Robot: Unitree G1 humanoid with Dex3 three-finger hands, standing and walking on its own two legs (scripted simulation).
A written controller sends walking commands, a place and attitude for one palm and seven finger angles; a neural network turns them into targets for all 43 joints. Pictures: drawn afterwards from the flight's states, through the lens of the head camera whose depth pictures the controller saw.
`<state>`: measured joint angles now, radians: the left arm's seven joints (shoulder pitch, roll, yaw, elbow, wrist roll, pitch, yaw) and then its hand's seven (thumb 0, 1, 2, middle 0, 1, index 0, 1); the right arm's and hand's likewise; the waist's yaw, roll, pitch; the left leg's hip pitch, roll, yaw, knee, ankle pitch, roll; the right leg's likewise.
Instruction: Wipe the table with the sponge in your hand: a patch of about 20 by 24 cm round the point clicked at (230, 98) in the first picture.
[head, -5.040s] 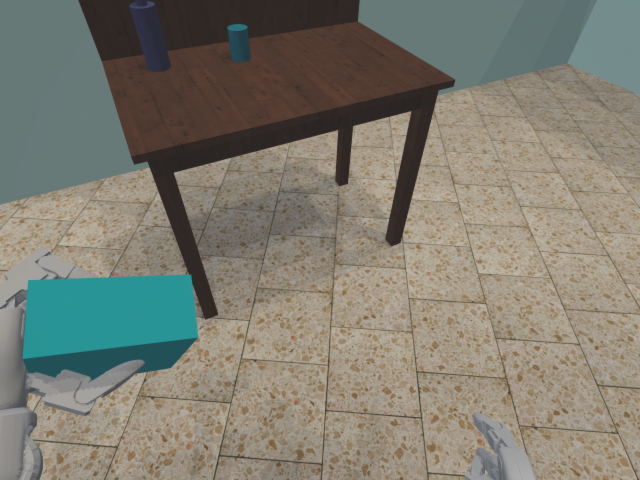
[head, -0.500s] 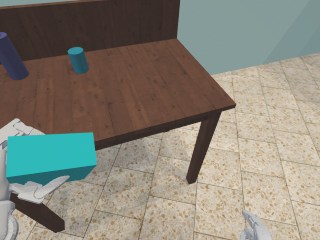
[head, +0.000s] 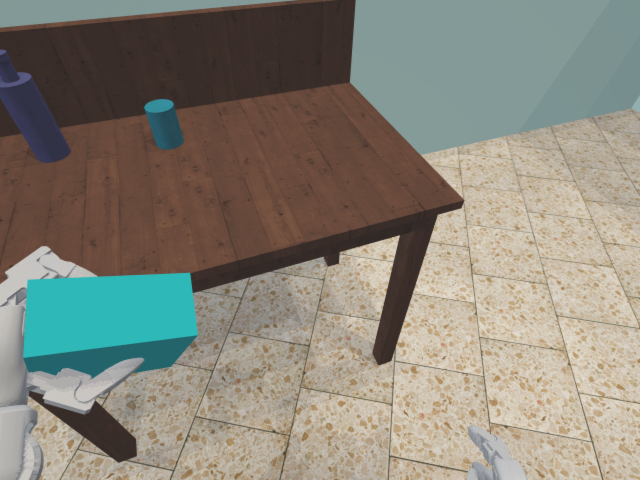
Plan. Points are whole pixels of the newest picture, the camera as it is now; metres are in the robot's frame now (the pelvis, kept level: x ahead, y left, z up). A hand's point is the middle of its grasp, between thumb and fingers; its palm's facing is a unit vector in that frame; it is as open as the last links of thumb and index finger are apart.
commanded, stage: come to a stop and stand still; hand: left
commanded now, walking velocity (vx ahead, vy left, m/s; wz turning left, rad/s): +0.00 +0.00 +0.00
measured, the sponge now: (136, 328) +0.23 +0.20 +0.14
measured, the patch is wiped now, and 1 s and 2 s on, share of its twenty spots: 0.00 0.00 0.00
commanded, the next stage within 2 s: look again from close up in 0.14 s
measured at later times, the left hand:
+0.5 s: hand (77, 304) +0.24 +0.26 +0.15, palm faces +0.30 -0.86 -0.41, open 9.9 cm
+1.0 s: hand (61, 253) +0.31 +0.31 +0.15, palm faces +0.39 -0.84 -0.37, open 9.9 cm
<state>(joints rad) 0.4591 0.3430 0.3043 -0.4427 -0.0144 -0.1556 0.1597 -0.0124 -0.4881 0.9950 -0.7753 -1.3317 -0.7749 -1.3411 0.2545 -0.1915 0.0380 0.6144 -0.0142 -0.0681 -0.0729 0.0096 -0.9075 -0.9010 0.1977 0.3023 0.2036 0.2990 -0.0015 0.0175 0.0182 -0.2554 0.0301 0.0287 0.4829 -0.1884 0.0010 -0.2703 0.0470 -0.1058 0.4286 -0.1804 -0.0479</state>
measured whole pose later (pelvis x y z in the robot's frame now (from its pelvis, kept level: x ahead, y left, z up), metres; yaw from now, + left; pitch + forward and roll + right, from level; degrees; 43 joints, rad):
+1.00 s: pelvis +0.09 +0.06 -0.01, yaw +0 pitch +0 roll -1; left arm 0.41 0.37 0.37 -0.43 -0.03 -0.21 0.09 -0.01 -0.48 1.00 -0.77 -1.34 -0.77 -1.35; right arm 0.21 -0.20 0.02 0.53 0.00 -0.11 -0.02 0.01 -0.91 -0.90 0.20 0.30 0.20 0.30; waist 0.00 -0.02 0.01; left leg -0.22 -0.04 0.07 0.62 -0.40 0.08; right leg -0.27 -0.03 -0.05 0.60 -0.33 0.01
